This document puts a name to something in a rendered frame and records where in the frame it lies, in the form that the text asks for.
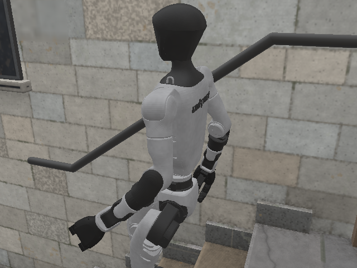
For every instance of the stairs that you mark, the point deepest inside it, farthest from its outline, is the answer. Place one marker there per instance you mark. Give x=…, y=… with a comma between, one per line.
x=211, y=256

